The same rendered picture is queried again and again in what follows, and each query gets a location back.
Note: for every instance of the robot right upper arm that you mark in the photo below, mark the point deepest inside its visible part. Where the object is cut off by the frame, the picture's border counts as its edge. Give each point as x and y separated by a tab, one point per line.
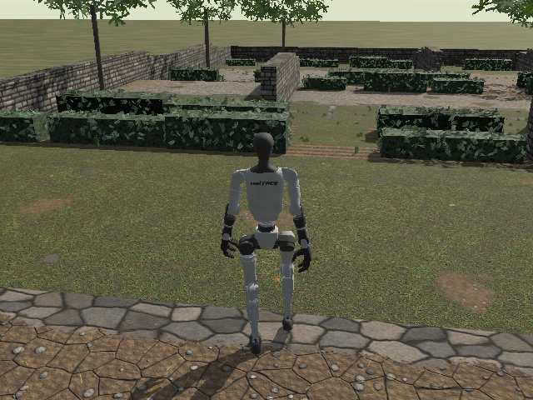
291	177

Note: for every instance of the right robot shin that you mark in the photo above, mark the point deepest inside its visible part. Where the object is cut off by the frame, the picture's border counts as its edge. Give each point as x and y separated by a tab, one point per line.
287	291

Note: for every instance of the left robot forearm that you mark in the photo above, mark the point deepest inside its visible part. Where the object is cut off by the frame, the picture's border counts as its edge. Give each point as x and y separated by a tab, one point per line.
228	225

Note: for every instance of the right robot hand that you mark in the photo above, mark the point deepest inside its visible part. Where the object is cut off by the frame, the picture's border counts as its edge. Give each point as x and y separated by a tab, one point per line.
307	258

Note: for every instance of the right robot forearm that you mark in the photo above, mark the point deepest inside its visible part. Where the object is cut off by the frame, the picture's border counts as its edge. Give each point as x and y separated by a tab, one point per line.
301	230

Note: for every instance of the left robot hand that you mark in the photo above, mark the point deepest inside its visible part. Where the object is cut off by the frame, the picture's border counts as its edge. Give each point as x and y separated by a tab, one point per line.
226	244

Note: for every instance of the robot left upper arm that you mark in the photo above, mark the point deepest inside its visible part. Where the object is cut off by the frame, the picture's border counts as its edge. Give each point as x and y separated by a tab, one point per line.
238	177

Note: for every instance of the robot head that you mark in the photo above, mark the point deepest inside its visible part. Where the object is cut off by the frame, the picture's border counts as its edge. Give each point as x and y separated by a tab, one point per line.
263	144

